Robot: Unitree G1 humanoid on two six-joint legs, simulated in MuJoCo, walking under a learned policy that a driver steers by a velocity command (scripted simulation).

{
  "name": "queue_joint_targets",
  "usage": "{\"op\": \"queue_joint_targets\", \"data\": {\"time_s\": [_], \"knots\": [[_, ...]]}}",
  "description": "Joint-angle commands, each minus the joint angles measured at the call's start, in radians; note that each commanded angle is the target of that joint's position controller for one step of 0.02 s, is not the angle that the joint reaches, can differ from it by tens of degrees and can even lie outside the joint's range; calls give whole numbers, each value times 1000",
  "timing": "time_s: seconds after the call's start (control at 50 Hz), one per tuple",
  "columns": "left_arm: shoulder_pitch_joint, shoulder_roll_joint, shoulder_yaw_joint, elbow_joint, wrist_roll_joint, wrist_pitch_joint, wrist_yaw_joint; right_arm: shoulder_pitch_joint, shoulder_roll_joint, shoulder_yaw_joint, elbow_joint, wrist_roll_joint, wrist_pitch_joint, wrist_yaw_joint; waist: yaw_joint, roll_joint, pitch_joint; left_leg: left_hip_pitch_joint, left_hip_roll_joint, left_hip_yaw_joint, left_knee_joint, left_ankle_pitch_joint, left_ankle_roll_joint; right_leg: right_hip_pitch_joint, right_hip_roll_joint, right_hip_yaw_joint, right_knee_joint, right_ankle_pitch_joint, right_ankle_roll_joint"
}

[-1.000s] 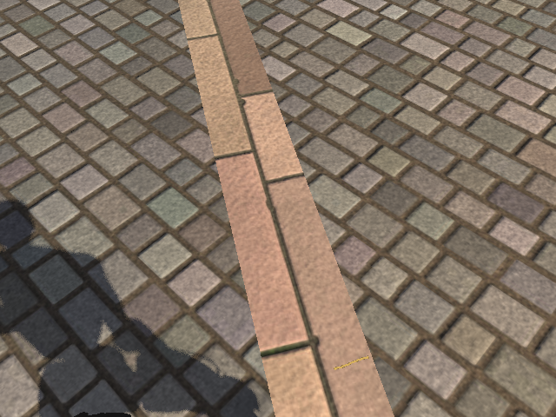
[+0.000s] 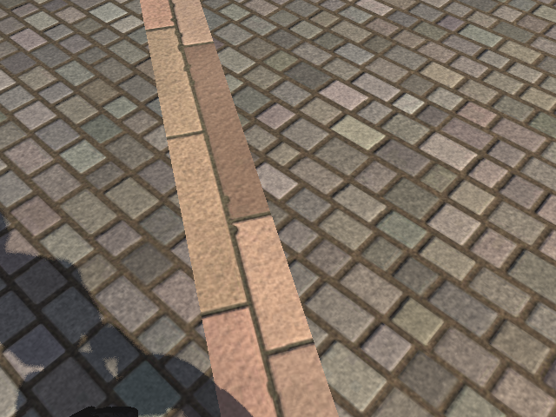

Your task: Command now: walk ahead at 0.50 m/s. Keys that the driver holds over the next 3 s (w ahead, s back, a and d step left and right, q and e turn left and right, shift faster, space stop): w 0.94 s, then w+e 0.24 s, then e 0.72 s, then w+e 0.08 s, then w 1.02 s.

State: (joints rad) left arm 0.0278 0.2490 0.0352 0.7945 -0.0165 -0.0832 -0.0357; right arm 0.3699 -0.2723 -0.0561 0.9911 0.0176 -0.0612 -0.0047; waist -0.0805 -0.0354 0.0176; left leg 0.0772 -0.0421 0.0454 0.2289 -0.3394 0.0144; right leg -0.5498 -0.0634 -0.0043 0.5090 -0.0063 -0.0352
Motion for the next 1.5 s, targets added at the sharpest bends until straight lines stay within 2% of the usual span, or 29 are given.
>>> {"op": "queue_joint_targets", "data": {"time_s": [0.02,0.04,0.06,0.08,0.1,0.12,0.16,0.24,0.36,0.46,0.54,0.56,0.58,0.6,0.62,0.64,0.66,0.7,0.78,0.94,1.06,1.12,1.14,1.16,1.18,1.2,1.24,1.34,1.5], "knots": [[123,157,56,-21,1,-18,-1,-31,-175,-37,-39,1,10,-8,141,109,-68,-8,261,-84,221,775,124,217,50,-42,-41,-56,-58],[299,213,79,28,9,-16,8,-26,-142,-22,-55,-9,12,-9,205,67,-201,-148,206,-45,456,688,94,502,-14,23,-2,-30,-103],[415,316,105,52,24,-10,13,88,-29,14,-74,-18,-7,1,180,-158,-355,-561,49,8,855,290,18,911,-269,455,-36,-162,-260],[430,246,84,58,12,-6,9,72,-46,14,-58,-9,-32,7,194,-211,-407,-727,-12,-124,1020,-235,14,966,-336,729,-193,-277,-303],[352,194,63,47,7,-8,10,-15,-142,-13,-82,21,-49,14,188,-142,-256,-822,53,-160,1095,-199,35,850,-303,607,-213,-331,-249],[270,166,55,28,11,-9,12,-80,-146,-13,-98,30,-56,12,162,-83,-154,-824,109,-130,1066,-106,46,703,-265,473,-235,-284,-216],[176,112,38,18,25,-16,8,-104,-125,-22,-96,7,-43,2,101,-45,-47,-728,178,-118,937,24,38,473,-189,303,-305,-145,-183],[191,137,45,46,23,-30,10,-103,-69,-17,-97,-7,-6,-4,64,-37,-14,-692,197,-104,813,133,3,372,-160,186,-386,-14,-204],[277,164,51,94,11,-18,37,-307,-44,-9,-158,-11,-18,8,119,-23,34,-711,162,-66,447,428,-21,408,-117,66,-414,12,-166],[360,174,58,149,0,2,43,-433,-50,-1,-206,0,-28,31,153,-19,70,-729,135,-64,311,408,1,551,-174,66,-367,19,-159],[328,198,69,155,-4,23,50,-354,-102,-20,-200,2,-38,45,80,-49,11,-575,87,-29,264,269,55,634,-201,65,-220,294,-123],[311,187,64,151,-3,29,51,-225,-134,-40,-159,-1,-38,41,13,-41,-65,-398,54,2,245,274,79,606,-157,28,-68,427,-100],[319,154,49,138,8,32,52,-46,-192,-64,-109,-9,-37,32,-51,6,-197,-113,120,-69,280,287,124,465,-101,-13,173,334,-68],[431,45,15,120,18,14,41,77,-296,-91,-84,-21,-30,26,-23,236,-343,284,374,-508,239,147,284,54,59,-57,573,-70,10],[406,60,14,131,9,-11,37,84,-225,-68,-80,-8,-28,29,-37,284,-391,333,433,-772,82,30,323,-110,119,81,738,-577,12],[319,149,38,107,-22,-29,31,5,-173,-49,-92,-4,-32,29,-30,221,-249,223,400,-650,64,-22,269,-206,54,119,812,-539,-11],[255,157,39,90,-31,-37,32,-77,-140,-39,-114,-8,-33,27,-5,160,-155,82,364,-520,45,20,235,-209,-3,89,782,-445,-24],[231,143,50,91,-9,-25,43,-176,-82,-20,-127,-25,-40,31,58,124,-50,-154,294,-355,-23,156,201,-109,-75,76,656,-311,-18],[228,88,45,88,5,12,48,-153,-112,-27,-100,-23,-50,25,93,110,-11,-260,268,-237,-108,288,223,-73,-96,61,528,-201,16],[-36,55,29,15,3,-1,26,-23,-139,-29,-42,-6,-35,-3,16,90,50,-184,229,-100,-128,333,181,-78,-40,4,96,127,39],[-81,89,29,-28,-9,-5,-13,-7,-159,-45,-12,-7,-7,-13,34,102,49,38,319,-38,-11,534,142,-83,-4,-3,24,-37,-39],[229,186,86,54,-2,4,-9,-43,-152,-41,-41,-15,12,-25,185,87,-148,-55,241,68,414,873,72,376,86,-47,6,-56,-109],[368,284,114,73,6,9,0,31,-84,-16,-75,-34,1,-20,181,-86,-281,-420,147,97,784,548,12,762,-132,325,10,-103,-240],[396,283,107,84,-9,8,-5,62,-13,13,-75,-42,-31,-5,152,-219,-358,-710,-21,-26,1016,-209,-23,947,-273,759,-167,-284,-351],[372,208,84,74,-8,6,-2,-39,-107,-10,-93,-2,-63,9,185,-148,-291,-829,36,-139,1105,-202,4,916,-251,722,-213,-362,-306],[285,187,78,48,3,1,2,-124,-134,-15,-121,19,-83,11,171,-99,-161,-861,74,-128,1088,-116,19,775,-223,587,-221,-196,-274],[166,148,64,7,21,-1,5,-162,-143,-29,-127,-14,-83,-6,101,19,-68,-735,132,-116,973,-25,3,501,-163,379,-220,237,-244],[174,196,76,-6,17,11,32,-166,-87,-31,-166,-33,-21,-31,47,-16,-80,-617,94,-88,725,78,-67,311,-90,226,-217,552,-237],[227,193,81,-1,-2,73,74,-365,-95,-24,-246,-21,-8,-12,112,-66,-93,-544,15,-137,340,298,-81,364,-49,318,-127,253,-140]]}}
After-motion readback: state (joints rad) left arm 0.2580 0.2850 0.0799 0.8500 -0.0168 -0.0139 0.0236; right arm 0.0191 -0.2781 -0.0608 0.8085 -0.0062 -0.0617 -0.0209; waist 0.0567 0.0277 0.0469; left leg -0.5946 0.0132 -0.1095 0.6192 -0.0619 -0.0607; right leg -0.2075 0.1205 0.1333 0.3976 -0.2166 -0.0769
